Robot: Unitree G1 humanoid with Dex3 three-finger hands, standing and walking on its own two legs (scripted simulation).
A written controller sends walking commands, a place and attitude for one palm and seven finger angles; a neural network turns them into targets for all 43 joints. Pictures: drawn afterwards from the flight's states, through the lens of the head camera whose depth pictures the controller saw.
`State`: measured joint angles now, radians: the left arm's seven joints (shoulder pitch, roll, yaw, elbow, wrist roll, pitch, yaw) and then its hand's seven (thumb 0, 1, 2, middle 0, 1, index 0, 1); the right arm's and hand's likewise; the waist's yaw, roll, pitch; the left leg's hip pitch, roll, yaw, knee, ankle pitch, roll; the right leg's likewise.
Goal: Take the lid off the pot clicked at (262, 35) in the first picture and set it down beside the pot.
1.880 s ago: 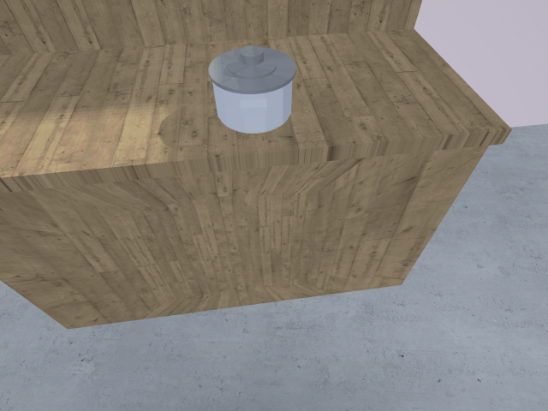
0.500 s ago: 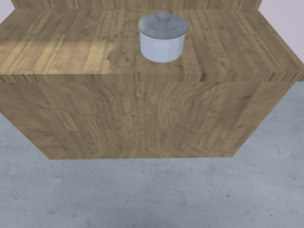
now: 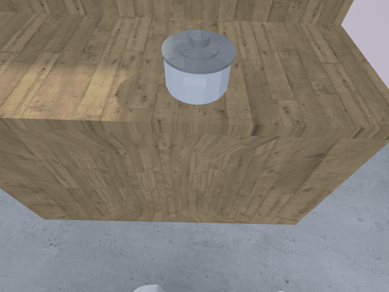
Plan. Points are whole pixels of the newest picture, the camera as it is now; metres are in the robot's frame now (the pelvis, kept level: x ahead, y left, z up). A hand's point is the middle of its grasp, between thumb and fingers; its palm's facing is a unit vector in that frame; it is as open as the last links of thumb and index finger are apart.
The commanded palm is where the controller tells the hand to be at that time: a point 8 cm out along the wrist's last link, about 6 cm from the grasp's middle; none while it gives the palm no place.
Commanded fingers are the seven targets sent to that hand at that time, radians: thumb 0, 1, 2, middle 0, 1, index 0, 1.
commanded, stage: take the last steps up to it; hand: left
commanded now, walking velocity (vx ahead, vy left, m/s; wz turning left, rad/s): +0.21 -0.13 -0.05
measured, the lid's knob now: (199, 38) +0.62 +0.04 +0.18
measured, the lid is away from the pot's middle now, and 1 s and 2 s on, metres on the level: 0.00 0.00 0.00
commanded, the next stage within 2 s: come to a stop and stand still in 0.16 s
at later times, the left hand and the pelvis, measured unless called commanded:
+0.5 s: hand (166, 260) +0.20 +0.08 -0.14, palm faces +0.02 -0.96 -0.28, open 7.4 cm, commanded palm none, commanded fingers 0.00 0.90 0.90 -0.20 -0.30 -0.20 -0.30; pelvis +0.14 -0.11 +0.02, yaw +0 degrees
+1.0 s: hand (107, 281) +0.15 +0.21 -0.15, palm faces +0.08 -0.94 -0.34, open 7.4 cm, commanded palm none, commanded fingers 0.00 0.90 0.90 -0.20 -0.30 -0.20 -0.30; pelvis +0.10 -0.02 +0.00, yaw +0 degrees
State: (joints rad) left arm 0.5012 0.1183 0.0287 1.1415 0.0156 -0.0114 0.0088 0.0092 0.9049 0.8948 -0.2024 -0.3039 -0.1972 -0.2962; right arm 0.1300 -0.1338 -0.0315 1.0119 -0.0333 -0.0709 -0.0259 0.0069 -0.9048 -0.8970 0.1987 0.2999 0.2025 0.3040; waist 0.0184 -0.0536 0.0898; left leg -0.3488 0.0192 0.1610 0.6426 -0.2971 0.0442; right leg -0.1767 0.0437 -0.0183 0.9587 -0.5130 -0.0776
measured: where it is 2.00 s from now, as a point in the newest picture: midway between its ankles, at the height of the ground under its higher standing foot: outside the picture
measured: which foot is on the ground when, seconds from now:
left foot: down 0.00-0.30, up 0.32-0.82, down 0.84-1.00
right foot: up 0.00-0.28, down 0.30-0.84, up 0.86-1.00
